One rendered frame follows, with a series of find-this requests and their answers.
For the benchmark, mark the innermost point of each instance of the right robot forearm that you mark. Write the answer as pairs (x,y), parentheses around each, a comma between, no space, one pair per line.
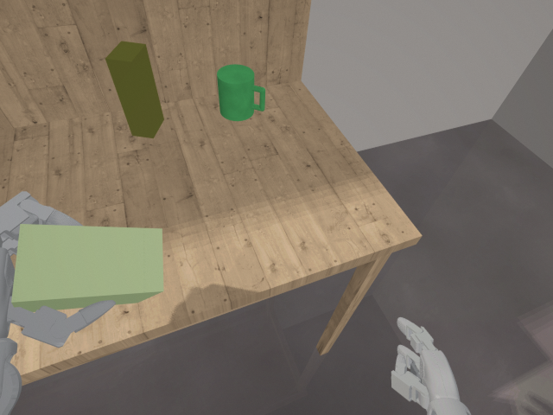
(447,406)

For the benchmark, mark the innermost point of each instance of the sponge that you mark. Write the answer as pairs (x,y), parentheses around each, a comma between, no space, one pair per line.
(71,267)

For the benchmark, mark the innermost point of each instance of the left robot forearm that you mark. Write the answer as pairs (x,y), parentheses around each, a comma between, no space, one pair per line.
(10,378)

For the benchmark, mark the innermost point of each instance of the left robot hand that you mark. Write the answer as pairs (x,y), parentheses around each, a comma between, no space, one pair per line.
(46,324)

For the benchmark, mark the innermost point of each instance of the right robot hand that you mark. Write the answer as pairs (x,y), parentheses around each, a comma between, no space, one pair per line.
(430,376)

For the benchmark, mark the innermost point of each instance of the table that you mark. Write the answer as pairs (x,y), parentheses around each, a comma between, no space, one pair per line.
(248,209)

